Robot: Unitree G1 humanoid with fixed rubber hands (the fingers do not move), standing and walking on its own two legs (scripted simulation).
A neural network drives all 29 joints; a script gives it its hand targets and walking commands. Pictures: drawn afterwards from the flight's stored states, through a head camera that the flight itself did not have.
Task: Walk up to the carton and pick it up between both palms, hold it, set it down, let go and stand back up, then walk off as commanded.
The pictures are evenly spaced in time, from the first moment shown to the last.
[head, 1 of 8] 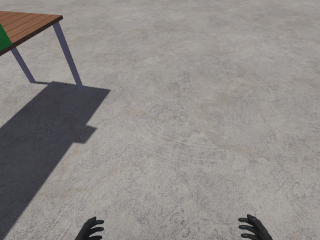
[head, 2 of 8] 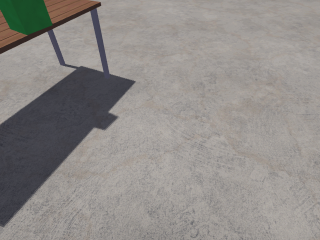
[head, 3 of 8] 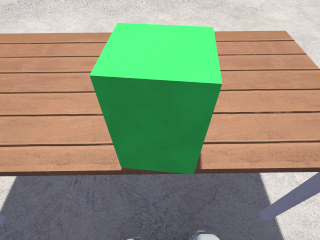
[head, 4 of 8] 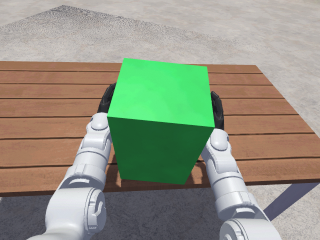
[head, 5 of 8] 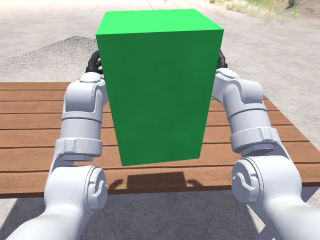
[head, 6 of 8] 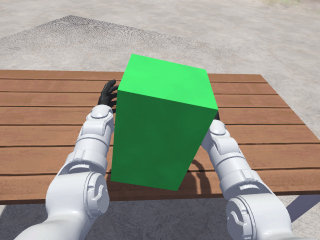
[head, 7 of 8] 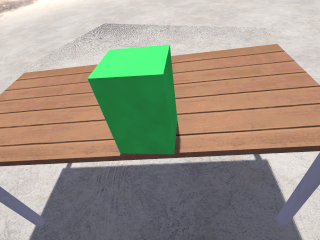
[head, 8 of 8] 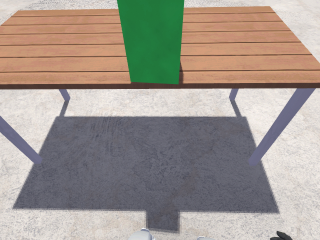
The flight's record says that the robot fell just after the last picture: no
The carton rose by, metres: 0.17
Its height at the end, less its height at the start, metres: +0.00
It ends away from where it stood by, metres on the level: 0.04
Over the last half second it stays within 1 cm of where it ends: yes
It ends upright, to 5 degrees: yes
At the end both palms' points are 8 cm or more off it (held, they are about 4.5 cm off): yes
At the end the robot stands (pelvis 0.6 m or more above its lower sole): yes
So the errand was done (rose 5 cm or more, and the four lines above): yes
